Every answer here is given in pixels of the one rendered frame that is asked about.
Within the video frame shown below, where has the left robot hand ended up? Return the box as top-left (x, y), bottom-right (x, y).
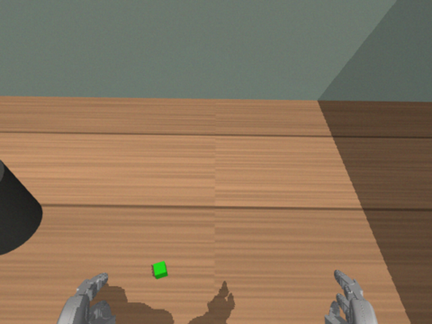
top-left (57, 273), bottom-right (115, 324)

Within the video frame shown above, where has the right robot hand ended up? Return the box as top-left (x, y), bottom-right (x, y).
top-left (325, 270), bottom-right (378, 324)

